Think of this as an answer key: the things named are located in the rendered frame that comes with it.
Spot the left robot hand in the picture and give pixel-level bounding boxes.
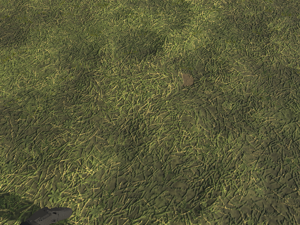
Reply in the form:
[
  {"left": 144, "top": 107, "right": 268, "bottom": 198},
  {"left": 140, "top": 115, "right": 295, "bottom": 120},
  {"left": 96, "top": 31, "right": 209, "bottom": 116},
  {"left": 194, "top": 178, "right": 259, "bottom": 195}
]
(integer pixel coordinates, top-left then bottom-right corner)
[{"left": 20, "top": 206, "right": 72, "bottom": 225}]

